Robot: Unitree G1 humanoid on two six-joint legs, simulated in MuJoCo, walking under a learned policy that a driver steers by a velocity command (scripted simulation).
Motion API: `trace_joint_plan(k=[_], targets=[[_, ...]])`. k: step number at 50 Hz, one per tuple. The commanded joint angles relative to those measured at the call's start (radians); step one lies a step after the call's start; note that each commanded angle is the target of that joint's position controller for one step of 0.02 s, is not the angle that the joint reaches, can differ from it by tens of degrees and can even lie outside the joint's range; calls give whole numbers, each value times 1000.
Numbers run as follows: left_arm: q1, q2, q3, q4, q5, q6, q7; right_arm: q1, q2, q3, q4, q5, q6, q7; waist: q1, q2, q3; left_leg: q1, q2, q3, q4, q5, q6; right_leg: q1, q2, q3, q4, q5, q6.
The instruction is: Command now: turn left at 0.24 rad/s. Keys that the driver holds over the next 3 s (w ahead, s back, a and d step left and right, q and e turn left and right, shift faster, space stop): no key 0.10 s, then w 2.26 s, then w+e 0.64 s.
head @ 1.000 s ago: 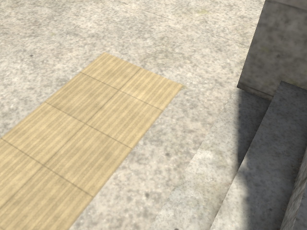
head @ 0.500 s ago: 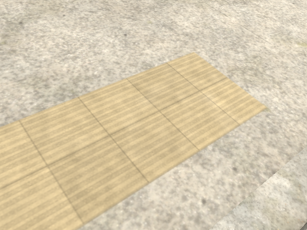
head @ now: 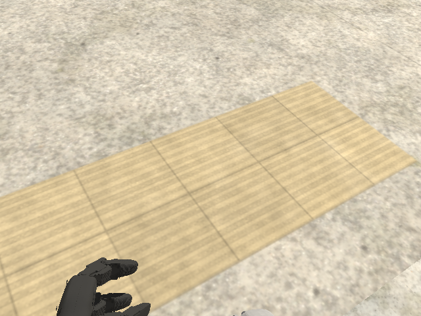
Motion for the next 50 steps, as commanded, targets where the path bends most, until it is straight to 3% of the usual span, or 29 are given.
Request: trace_joint_plan(k=[1,4,5,6,7,8,9,10,11,13,15,17,21,25,29,30,31,32,33,34,36,37,39,41,42,43,46,49,50], targets=[[-141,71,14,-139,-8,-28,-9,31,-217,-70,-70,-4,-24,1,-4,184,-11,243,278,-338,-239,144,278,-136,-56,37,20,-102,-47],[-111,62,-6,-173,-23,-37,-23,0,-212,-75,-86,1,-29,-13,6,189,-48,166,267,-250,-223,229,229,108,-109,62,-228,-157,-90],[-4,7,-23,-151,-32,-46,-29,-16,-259,-88,-73,13,-32,-8,46,254,-79,6,311,-215,-265,509,226,369,-97,67,-186,-384,-155],[152,24,-25,-112,-23,-54,-34,-74,-280,-102,-80,24,-27,-3,122,245,-101,-79,293,-160,-199,547,181,525,-112,86,-322,-444,-211],[344,53,-16,-58,-21,-68,-32,-171,-255,-108,-106,51,-20,6,223,146,-101,-337,246,-64,-40,533,88,867,-164,173,-604,-382,-248],[534,195,6,1,6,-79,-11,-281,-196,-93,-146,41,4,17,377,-331,22,-486,78,67,321,136,-23,784,-298,494,-1154,-427,-225],[673,231,2,79,-7,-96,6,-424,-171,-100,-195,0,17,25,398,-390,160,-662,-104,-89,462,-316,-28,671,-272,808,-1491,-534,-170],[653,329,37,115,-37,-109,18,-394,-123,-92,-203,-16,0,22,328,-358,224,-836,-176,-176,648,-346,-37,662,-278,927,-1616,-707,-184],[502,325,39,102,-23,-120,27,-355,-117,-87,-183,-21,-10,27,235,-332,219,-864,-167,-174,728,-279,-41,597,-291,962,-1601,-773,-207],[201,174,0,92,6,-127,6,-270,-152,-90,-103,0,5,19,51,-194,168,-635,-115,-65,784,-2,-65,326,-238,650,-1373,-724,-220],[157,130,-3,111,8,-131,-14,-199,-159,-87,-47,12,49,24,-20,-83,50,-381,-100,68,805,219,-103,215,-202,391,-1259,-553,-201],[258,156,15,165,2,-140,-25,-208,-170,-74,-28,-1,69,43,0,-3,42,-328,-71,106,739,322,-116,269,-178,281,-1193,-443,-203],[458,191,43,263,14,-156,-8,-404,-149,-44,-65,-27,40,75,134,31,79,-402,-73,155,440,436,-115,536,-152,239,-1188,-378,-229],[512,189,72,284,37,-151,-8,-536,-120,-33,-107,-9,0,97,243,-11,33,-327,-64,217,69,664,-110,724,-147,192,-1106,-224,-280],[462,187,86,299,4,-135,-19,-282,-99,-22,-37,-22,-15,84,140,-14,-5,120,9,293,-104,607,-25,571,-123,115,-847,82,-258],[454,199,94,317,-12,-122,-21,-124,-102,-26,22,-29,-9,72,53,50,4,322,64,265,-272,595,23,449,-81,37,-600,214,-225],[371,218,111,320,-27,-111,-32,55,-107,-33,78,-8,-4,63,-89,180,-3,560,149,234,-450,765,104,237,28,-91,-198,-87,-198],[356,185,111,290,-1,-105,-45,82,-102,-25,88,-3,-16,75,-59,175,-11,710,243,122,-364,722,117,15,62,-109,86,-357,-207],[415,119,89,217,-24,-123,-39,130,-173,-25,78,-15,-33,82,36,165,-87,863,371,9,26,1158,114,-206,12,49,83,-399,-225],[482,115,77,247,-30,-137,-36,141,-198,-43,88,-17,-35,75,64,84,-136,922,443,-20,3,1125,145,-296,-6,137,-28,-305,-256],[453,157,93,306,29,-147,-45,37,-193,-43,96,-16,-67,43,118,-2,-86,637,396,-95,-79,555,190,-266,-43,146,-293,-42,-221],[374,162,90,285,49,-145,-51,-32,-142,-26,96,-2,-90,28,166,18,45,327,390,-116,-147,718,200,-108,-104,152,-676,157,-151],[313,193,96,328,62,-124,-48,-52,-143,-33,140,-13,-103,17,158,76,95,121,382,-147,-154,853,222,135,-147,94,-768,295,-120],[200,201,105,315,16,-136,-62,44,-120,-31,185,-2,-116,13,116,68,137,189,230,-47,-85,519,158,38,-134,71,-958,528,-149],[80,167,94,282,7,-158,-72,120,-88,-19,212,7,-131,12,57,75,158,206,202,-42,-70,385,148,39,-141,34,-1091,632,-162],[41,123,72,262,9,-175,-80,50,-66,-11,205,17,-141,14,80,38,159,-24,124,30,-79,130,128,304,-140,3,-1326,920,-173],[124,95,71,310,-15,-171,-109,-25,-106,-16,204,17,-130,27,98,114,128,-185,133,17,-30,35,109,670,-86,-7,-1325,974,-188],[34,93,61,287,-29,-159,-96,154,-89,-9,269,-38,-100,25,-12,108,221,109,136,14,135,195,107,521,-89,-43,-1518,774,-177],[66,101,67,299,-33,-162,-85,179,-91,-4,289,-65,-89,15,5,108,202,207,137,14,241,279,113,532,-115,-32,-1618,750,-184]])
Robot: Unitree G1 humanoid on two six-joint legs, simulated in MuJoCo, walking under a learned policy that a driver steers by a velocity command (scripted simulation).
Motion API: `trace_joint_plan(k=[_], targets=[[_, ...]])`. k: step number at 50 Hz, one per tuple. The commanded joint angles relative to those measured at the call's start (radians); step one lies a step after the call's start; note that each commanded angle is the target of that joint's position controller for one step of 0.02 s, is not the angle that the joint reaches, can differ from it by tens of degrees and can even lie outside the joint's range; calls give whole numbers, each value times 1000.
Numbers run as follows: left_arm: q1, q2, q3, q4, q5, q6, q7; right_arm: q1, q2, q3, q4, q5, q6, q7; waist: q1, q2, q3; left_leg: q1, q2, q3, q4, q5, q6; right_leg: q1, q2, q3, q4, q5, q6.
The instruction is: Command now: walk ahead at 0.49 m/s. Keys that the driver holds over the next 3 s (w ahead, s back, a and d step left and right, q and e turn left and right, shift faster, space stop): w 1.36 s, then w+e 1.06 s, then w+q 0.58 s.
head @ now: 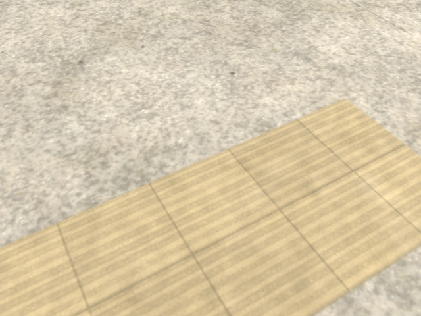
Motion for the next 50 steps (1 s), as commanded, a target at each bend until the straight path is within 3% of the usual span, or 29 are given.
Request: trace_joint_plan(k=[1,2,3,4,5,6,7,8,9,10,12,14,17,21,23,24,25,26,27,28,29,31,33,35,41,46,48,49,50], targets=[[68,85,28,-6,-21,-3,20,40,-90,-10,5,-55,15,-10,50,104,118,-82,193,-230,117,977,92,185,-21,28,-234,-68,-6],[190,112,39,34,-7,-15,28,61,-103,-12,25,-41,16,-14,104,68,91,-105,180,-183,321,1140,82,311,21,-56,-303,-66,-7],[328,149,55,81,25,-20,25,62,-80,-12,27,-26,20,-14,157,5,66,-346,144,-159,605,925,69,593,-20,-7,-288,-86,-22],[512,201,70,135,22,-17,13,83,-27,-16,33,5,16,-15,189,-104,-57,-699,12,-81,997,20,34,969,-192,113,67,377,-77],[567,161,49,126,12,-23,6,116,-79,-21,-18,64,15,-45,175,-80,-234,-932,73,-111,998,47,18,1215,-343,284,239,444,-129],[538,205,69,118,-11,-13,19,41,-101,-14,-46,59,20,-47,215,-136,-289,-1081,117,-56,1040,108,6,1197,-400,432,118,-114,-253],[476,190,80,104,-20,-3,39,-101,-114,-12,-84,9,28,-35,226,-117,-201,-1125,157,-18,1014,254,10,971,-378,529,-94,-700,-297],[347,113,48,75,-20,-18,51,-236,-144,-27,-116,-29,16,-17,191,53,-56,-1039,200,-73,767,480,3,700,-311,454,-196,-800,-216],[311,91,33,74,-2,-27,58,-248,-105,-25,-130,-24,28,5,119,19,56,-895,219,-64,576,541,-27,411,-309,410,-243,-622,-218],[308,73,28,95,11,-35,60,-250,-49,-14,-128,-34,47,19,77,33,112,-791,249,-75,458,572,-64,238,-269,360,-255,-483,-217],[348,68,27,107,4,-44,62,-205,24,5,-113,-31,54,24,46,-3,76,-686,254,-36,325,651,-95,169,-204,255,-258,-258,-216],[355,44,18,102,-21,-45,57,-282,12,8,-150,-14,38,30,44,-32,45,-636,266,-24,137,792,-86,175,-153,153,-252,-138,-175],[381,47,15,94,-42,-39,48,-465,11,18,-195,2,29,40,93,-19,61,-501,215,49,-101,964,-64,174,-80,68,-283,-205,-101],[483,70,16,131,-16,-25,51,-622,-14,13,-247,7,36,34,149,19,118,-585,185,80,-227,851,-47,420,-133,115,-272,-135,-101],[508,76,14,149,1,-25,58,-587,-17,7,-246,8,26,28,129,12,91,-528,151,95,-294,744,-20,528,-141,100,-177,56,-103],[501,86,15,152,1,-28,61,-501,-34,-3,-219,8,17,22,95,5,46,-424,122,105,-336,719,-4,553,-129,83,-79,160,-96],[472,95,17,148,-5,-32,59,-340,-65,-18,-174,1,4,14,13,13,-33,-212,122,83,-399,746,29,501,-98,44,98,157,-83],[449,77,9,116,-19,-40,55,-162,-144,-43,-145,-21,-8,2,-60,57,-161,55,292,-109,-414,677,87,324,-72,16,356,-96,-69],[573,-36,-13,100,-59,-39,43,-73,-251,-74,-135,-27,0,1,-22,295,-346,387,628,-590,-449,706,270,-25,91,-73,769,-900,-21],[472,107,28,107,-25,-32,45,-96,-179,-66,-133,10,26,3,-51,115,-279,335,579,-675,-549,545,261,-179,95,13,837,-982,-36],[350,94,33,57,-18,-32,43,-204,-151,-57,-139,12,29,4,-13,119,-84,195,533,-516,-587,547,218,-256,42,24,815,-887,-40],[294,61,40,38,0,-28,39,-295,-80,-44,-134,8,15,8,74,92,43,-71,445,-329,-643,784,141,-144,-12,40,668,-780,-22],[349,7,34,62,12,0,32,-284,-29,-32,-113,11,1,4,126,110,41,-191,396,-230,-683,867,117,-24,-18,29,611,-758,5],[324,2,36,55,12,15,25,-252,-56,-40,-97,15,-13,4,148,115,46,-215,380,-170,-708,942,123,-30,-20,12,564,-718,20],[20,5,23,-44,-4,12,13,-172,-93,-47,-76,19,-14,7,99,136,93,-242,322,-50,-755,931,89,0,-24,-53,194,-474,51],[-67,46,30,-79,-3,9,17,-98,-129,-58,-50,10,-12,-3,76,130,107,-116,393,-79,-706,918,81,37,-8,-57,66,-529,21],[15,60,40,-59,2,-4,23,-110,-137,-61,-46,6,-10,-8,122,126,79,-85,393,-60,-591,1070,59,156,28,-76,6,-598,-4],[148,76,52,-12,8,-14,30,-110,-129,-59,-42,6,-7,-8,179,86,16,-98,349,-15,-420,1179,40,314,63,-92,-41,-617,-20],[330,133,72,40,23,-30,41,-100,-96,-49,-56,7,-8,-7,239,19,-98,-217,291,37,-166,1092,16,549,-24,15,-56,-668,-59]])
Over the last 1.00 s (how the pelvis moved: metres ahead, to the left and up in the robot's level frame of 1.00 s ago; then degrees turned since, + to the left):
0.39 -0.11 -0.10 2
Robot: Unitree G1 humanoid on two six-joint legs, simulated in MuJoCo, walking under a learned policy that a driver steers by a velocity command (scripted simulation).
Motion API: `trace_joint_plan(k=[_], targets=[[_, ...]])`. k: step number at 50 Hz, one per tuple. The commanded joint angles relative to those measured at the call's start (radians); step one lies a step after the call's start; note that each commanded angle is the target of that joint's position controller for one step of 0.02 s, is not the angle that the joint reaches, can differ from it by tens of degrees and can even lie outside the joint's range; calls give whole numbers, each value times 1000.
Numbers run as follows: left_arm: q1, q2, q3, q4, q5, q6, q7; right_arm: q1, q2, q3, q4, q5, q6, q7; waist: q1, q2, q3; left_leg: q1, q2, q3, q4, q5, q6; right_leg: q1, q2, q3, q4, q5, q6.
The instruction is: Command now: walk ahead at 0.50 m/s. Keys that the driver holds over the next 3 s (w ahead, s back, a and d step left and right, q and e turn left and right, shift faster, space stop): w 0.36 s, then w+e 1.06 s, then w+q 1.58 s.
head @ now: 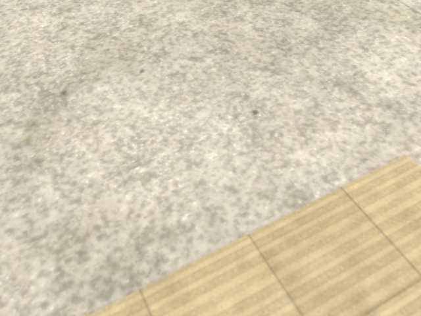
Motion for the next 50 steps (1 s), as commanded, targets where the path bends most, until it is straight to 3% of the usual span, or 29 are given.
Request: trace_joint_plan(k=[1,2,3,4,5,6,7,9,13,18,22,25,26,27,28,29,30,31,32,34,35,39,45,50], targets=[[501,278,81,84,30,-26,26,90,-8,7,-78,38,-8,6,187,-276,-282,-538,-6,58,734,209,54,740,-342,544,-157,-269,-181],[444,262,77,76,-5,-8,19,82,-85,-15,-67,14,-7,8,163,-234,-313,-636,-32,-68,867,-65,69,703,-375,752,-281,-297,-203],[323,208,60,52,-13,-3,18,-1,-111,-25,-87,9,-2,10,114,-138,-174,-686,34,-95,904,15,81,581,-341,594,-273,-352,-176],[253,147,44,37,-12,-9,14,-68,-94,-20,-102,7,-6,16,100,-64,-89,-672,72,-98,859,101,82,451,-299,477,-299,-264,-156],[223,115,35,36,-12,-15,14,-92,-74,-19,-105,5,-1,18,74,-62,-48,-639,100,-92,802,145,81,377,-250,383,-322,-172,-125],[223,86,26,49,-17,-21,18,-81,-62,-18,-102,-9,12,21,49,-80,-25,-600,115,-87,763,164,71,321,-212,311,-337,-77,-105],[247,74,22,61,-16,-27,20,-66,-48,-18,-93,-14,25,25,40,-86,-28,-570,114,-77,752,177,62,301,-196,268,-342,-3,-103],[306,80,22,88,-20,-41,22,-80,-43,-21,-98,-13,40,30,28,-75,-26,-584,112,-63,725,200,50,307,-181,219,-348,112,-116],[385,93,19,113,-21,-43,27,-244,-45,-20,-151,-12,51,36,50,-63,28,-711,135,-39,595,308,19,347,-173,180,-391,130,-130],[464,93,10,140,-18,-41,32,-425,-28,-5,-212,0,45,38,89,-65,58,-703,113,-2,344,408,11,404,-163,132,-391,237,-127],[518,105,10,165,-11,-34,38,-517,-42,-4,-256,2,36,36,112,-64,71,-688,84,4,243,381,22,488,-185,172,-334,331,-144],[480,132,19,159,-3,-26,43,-479,-64,-11,-263,8,18,31,75,-69,52,-582,52,-1,169,292,46,516,-195,194,-247,465,-131],[456,141,22,154,-3,-26,43,-407,-76,-18,-244,9,11,25,41,-72,19,-467,22,10,135,264,57,497,-181,187,-170,569,-115],[432,145,24,150,-9,-26,39,-268,-94,-29,-199,4,-1,15,-19,-39,-50,-278,-1,26,62,302,73,452,-138,157,-13,604,-94],[425,121,17,131,-20,-29,34,-104,-154,-49,-163,-18,-15,1,-75,12,-163,-18,110,-86,50,273,110,296,-83,126,214,426,-72],[509,17,-3,96,-62,-27,31,5,-267,-76,-170,-45,-17,-7,-62,195,-324,293,423,-493,5,175,206,-31,60,33,583,-86,-24],[509,85,19,97,-41,-17,37,-62,-240,-71,-188,-21,2,-3,-35,184,-342,235,488,-708,-113,139,240,-145,90,91,733,-411,-36],[439,116,33,89,-24,-6,34,-166,-166,-50,-207,-7,10,-1,8,80,-188,93,441,-554,-128,54,211,-181,20,122,763,-331,-44],[384,97,32,77,-19,-3,25,-232,-108,-35,-216,-1,6,2,23,36,-91,-42,396,-422,-171,77,185,-171,-16,121,726,-257,-41],[367,67,35,69,-1,20,10,-245,-61,-20,-200,5,-4,-4,65,80,-12,-185,318,-237,-222,189,129,-117,-56,112,662,-204,-28],[377,51,35,70,4,34,2,-228,-54,-18,-189,7,-11,-7,78,86,-8,-212,305,-186,-232,241,122,-99,-59,105,659,-187,-20],[275,45,35,21,5,59,-13,-157,-82,-25,-162,11,-37,-7,87,66,11,-189,295,-51,-261,387,131,-200,-75,91,619,-68,0],[53,39,16,-70,1,57,-34,-94,-101,-24,-141,7,-38,-10,52,67,55,-143,269,108,-260,510,122,-201,-64,16,293,108,13],[-52,62,16,-128,9,56,-44,-20,-138,-36,-116,3,-17,-22,26,69,70,19,316,174,-192,677,113,-167,-31,-59,140,-1,-39]])
Over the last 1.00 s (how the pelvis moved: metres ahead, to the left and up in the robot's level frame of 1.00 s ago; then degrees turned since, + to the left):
0.59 -0.06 -0.09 0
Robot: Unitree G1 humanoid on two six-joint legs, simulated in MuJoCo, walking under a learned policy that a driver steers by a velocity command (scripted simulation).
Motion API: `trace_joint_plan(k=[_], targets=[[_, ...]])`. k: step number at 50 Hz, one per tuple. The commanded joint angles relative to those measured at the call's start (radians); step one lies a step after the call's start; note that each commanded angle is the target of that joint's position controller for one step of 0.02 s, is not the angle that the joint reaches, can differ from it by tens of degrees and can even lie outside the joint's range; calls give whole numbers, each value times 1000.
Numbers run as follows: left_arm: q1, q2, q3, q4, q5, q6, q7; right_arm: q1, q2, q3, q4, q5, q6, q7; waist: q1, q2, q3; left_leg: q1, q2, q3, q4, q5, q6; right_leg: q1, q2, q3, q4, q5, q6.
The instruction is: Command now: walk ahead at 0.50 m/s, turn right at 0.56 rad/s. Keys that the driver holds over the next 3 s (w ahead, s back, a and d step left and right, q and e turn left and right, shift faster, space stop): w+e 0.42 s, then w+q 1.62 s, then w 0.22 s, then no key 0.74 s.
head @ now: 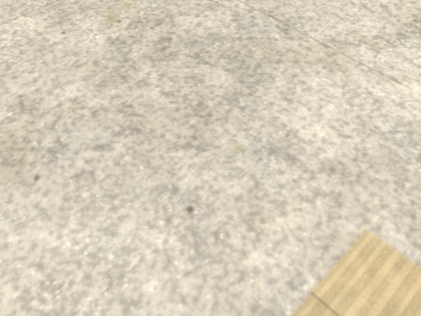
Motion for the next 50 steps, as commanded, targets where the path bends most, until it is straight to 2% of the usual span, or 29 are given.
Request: trace_joint_plan(k=[1,3,4,5,6,7,8,9,10,11,12,13,16,22,25,28,31,32,33,34,35,36,37,38,39,40,43,47,50], targets=[[-78,51,8,-87,5,-12,-3,34,-161,-33,-32,-2,6,-11,16,110,49,22,297,-58,5,692,111,24,45,-57,-67,-96,-42],[9,74,20,-70,8,-12,5,27,-196,-42,-33,-4,23,-14,57,138,-12,54,299,-29,187,974,101,148,116,-91,-88,-203,-82],[112,93,32,-42,7,-19,11,21,-211,-46,-38,-3,34,-11,98,131,-74,39,293,-19,355,1000,95,265,158,-93,-129,-220,-106],[271,131,52,9,16,-29,23,8,-212,-45,-53,0,42,-6,170,80,-165,-82,272,-2,598,857,65,494,165,-47,-208,-192,-139],[360,241,82,18,29,-35,39,23,-134,-27,-105,13,41,3,178,-77,-276,-413,207,-9,931,335,20,790,-95,319,-243,-329,-224],[333,317,95,-9,-4,-25,45,-29,-123,-28,-183,12,28,22,138,-195,-331,-730,-7,-174,1197,-255,-28,921,-282,844,-423,-292,-344],[322,288,87,-4,-12,-11,53,-165,-172,-36,-208,5,20,27,160,-21,-215,-850,56,-303,1194,-155,-16,865,-249,708,-451,-217,-302],[272,244,75,1,-19,-13,60,-175,-150,-27,-215,17,7,30,121,4,-116,-835,95,-306,1124,-50,-7,736,-225,569,-450,-104,-270],[221,199,62,-4,-22,-21,61,-145,-143,-26,-195,14,4,27,70,52,-64,-762,127,-313,1023,-4,-5,617,-167,470,-460,29,-223],[191,173,53,-7,-33,-29,64,-128,-143,-27,-192,-8,19,25,35,48,-47,-700,140,-320,970,4,-14,540,-120,402,-467,115,-200],[174,156,45,-15,-36,-39,64,-100,-137,-25,-184,-23,39,27,14,34,-61,-648,146,-323,939,13,-25,502,-86,358,-474,158,-189],[187,155,43,-14,-40,-51,62,-99,-135,-26,-188,-29,55,31,9,28,-70,-636,140,-317,923,14,-35,490,-70,346,-477,208,-192],[255,191,49,-2,-40,-65,59,-175,-127,-22,-222,-27,79,37,23,14,-48,-694,131,-302,830,88,-60,473,-40,330,-501,222,-182],[382,195,43,13,-38,-63,62,-382,-139,-14,-297,-19,79,44,95,-22,-17,-821,101,-304,589,273,-65,599,-32,359,-502,240,-135],[427,166,28,32,-31,-72,69,-450,-121,2,-315,-15,69,55,126,-31,-2,-790,84,-266,470,338,-32,653,-35,312,-500,341,-105],[452,176,22,47,-16,-77,76,-510,-127,9,-343,-4,59,61,142,-39,22,-751,58,-237,373,322,20,717,-69,287,-501,418,-92],[400,204,21,50,-5,-84,87,-383,-159,-3,-310,2,52,55,65,-59,-16,-545,-13,-217,307,207,89,738,-88,224,-396,745,-57],[389,217,23,53,3,-83,88,-277,-182,-14,-276,6,49,46,19,-59,-68,-442,-51,-211,297,160,110,754,-83,202,-274,871,-47],[367,226,25,52,4,-80,86,-127,-193,-23,-228,4,43,36,-54,-35,-137,-281,-69,-208,233,191,133,723,-58,163,-86,876,-36],[359,206,16,31,-1,-83,85,27,-233,-36,-193,-14,39,25,-115,17,-229,-41,59,-360,234,148,181,552,-27,135,169,625,-27],[465,127,3,8,-35,-85,73,85,-354,-70,-187,-29,41,25,-54,268,-325,223,338,-892,185,132,360,176,169,60,601,-58,43],[427,177,8,3,4,-92,69,-7,-287,-58,-187,17,56,42,-16,180,-285,177,346,-1096,38,112,366,32,181,155,673,-396,25],[338,182,7,-21,6,-95,63,-107,-250,-49,-209,26,60,47,18,110,-129,29,322,-938,26,30,346,-23,112,179,655,-315,23],[274,183,3,-38,5,-102,57,-146,-202,-39,-216,18,60,49,21,34,-64,-85,281,-832,-2,87,320,-13,73,167,596,-261,27],[248,171,1,-51,6,-97,53,-147,-189,-33,-210,15,56,46,39,22,-24,-164,235,-759,-18,168,296,8,48,163,542,-251,34],[257,160,-4,-59,13,-82,51,-143,-176,-28,-197,17,52,42,66,36,-16,-224,192,-699,-33,234,273,47,29,160,490,-244,50],[249,132,-15,-73,18,-50,47,-96,-208,-36,-180,24,35,40,75,72,-40,-276,141,-616,-52,345,272,68,16,126,389,-234,94],[65,123,-24,-139,13,-43,45,-21,-225,-45,-172,27,41,35,25,79,-1,-273,102,-598,-80,332,245,-15,3,98,180,-82,142],[-33,115,-31,-170,5,-45,40,37,-231,-51,-168,27,46,32,-20,91,-17,-201,87,-604,-40,376,209,-27,20,99,50,18,151]])
Over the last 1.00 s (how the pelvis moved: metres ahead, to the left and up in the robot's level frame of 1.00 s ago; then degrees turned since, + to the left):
0.49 -0.02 0.01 -18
